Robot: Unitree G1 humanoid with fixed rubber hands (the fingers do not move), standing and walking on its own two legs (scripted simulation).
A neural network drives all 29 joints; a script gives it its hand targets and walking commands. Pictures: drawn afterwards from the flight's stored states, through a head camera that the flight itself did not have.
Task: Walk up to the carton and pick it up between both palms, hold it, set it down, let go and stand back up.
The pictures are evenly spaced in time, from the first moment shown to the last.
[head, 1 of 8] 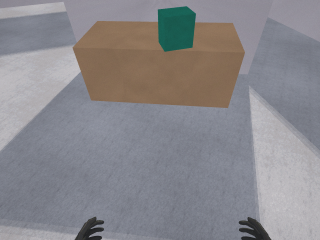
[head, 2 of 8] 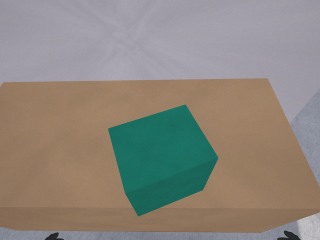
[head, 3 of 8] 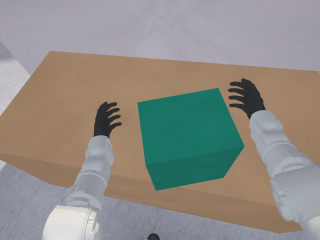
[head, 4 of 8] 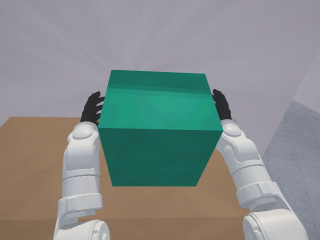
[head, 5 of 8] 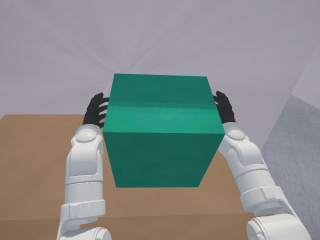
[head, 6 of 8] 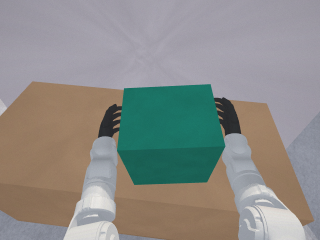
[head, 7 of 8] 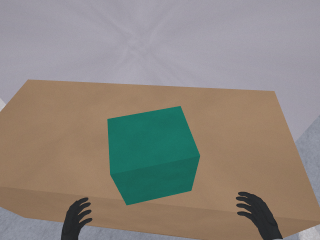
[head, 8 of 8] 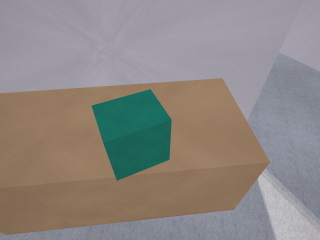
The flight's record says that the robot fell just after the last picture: no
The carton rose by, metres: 0.26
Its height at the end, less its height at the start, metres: +0.00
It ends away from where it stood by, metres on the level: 0.02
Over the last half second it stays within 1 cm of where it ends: yes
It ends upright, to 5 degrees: yes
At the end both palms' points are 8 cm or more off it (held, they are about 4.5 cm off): yes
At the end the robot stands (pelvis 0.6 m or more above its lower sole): yes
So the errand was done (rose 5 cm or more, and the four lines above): yes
